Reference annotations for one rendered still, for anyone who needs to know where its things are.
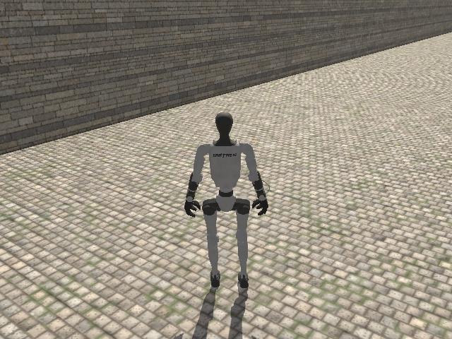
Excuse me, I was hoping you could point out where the right robot hand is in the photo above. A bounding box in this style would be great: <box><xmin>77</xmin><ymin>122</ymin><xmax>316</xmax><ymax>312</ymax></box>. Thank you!
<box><xmin>252</xmin><ymin>199</ymin><xmax>268</xmax><ymax>215</ymax></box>

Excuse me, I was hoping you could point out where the left robot hand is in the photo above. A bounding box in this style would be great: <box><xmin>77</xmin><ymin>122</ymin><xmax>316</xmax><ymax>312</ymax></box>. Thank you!
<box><xmin>184</xmin><ymin>200</ymin><xmax>201</xmax><ymax>217</ymax></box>

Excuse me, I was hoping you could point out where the robot left upper arm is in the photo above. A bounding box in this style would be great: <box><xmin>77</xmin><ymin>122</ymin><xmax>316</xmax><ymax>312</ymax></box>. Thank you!
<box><xmin>191</xmin><ymin>143</ymin><xmax>210</xmax><ymax>182</ymax></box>

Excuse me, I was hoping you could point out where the robot right forearm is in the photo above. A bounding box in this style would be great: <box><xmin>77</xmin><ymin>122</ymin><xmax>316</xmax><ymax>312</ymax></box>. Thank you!
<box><xmin>252</xmin><ymin>170</ymin><xmax>266</xmax><ymax>201</ymax></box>

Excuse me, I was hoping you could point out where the robot right upper arm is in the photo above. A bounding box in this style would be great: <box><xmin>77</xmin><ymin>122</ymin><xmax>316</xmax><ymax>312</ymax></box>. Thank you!
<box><xmin>239</xmin><ymin>142</ymin><xmax>259</xmax><ymax>182</ymax></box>

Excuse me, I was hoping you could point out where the robot right thigh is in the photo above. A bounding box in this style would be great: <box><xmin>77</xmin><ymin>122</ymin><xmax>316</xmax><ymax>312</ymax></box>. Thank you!
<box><xmin>236</xmin><ymin>196</ymin><xmax>250</xmax><ymax>242</ymax></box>

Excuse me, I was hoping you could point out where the right robot foot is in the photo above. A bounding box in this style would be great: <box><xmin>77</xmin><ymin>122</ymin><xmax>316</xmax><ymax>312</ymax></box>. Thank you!
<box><xmin>238</xmin><ymin>272</ymin><xmax>249</xmax><ymax>288</ymax></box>

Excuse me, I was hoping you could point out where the robot left forearm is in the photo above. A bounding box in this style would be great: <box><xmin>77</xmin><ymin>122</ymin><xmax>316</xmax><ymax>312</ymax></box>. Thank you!
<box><xmin>186</xmin><ymin>172</ymin><xmax>199</xmax><ymax>202</ymax></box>

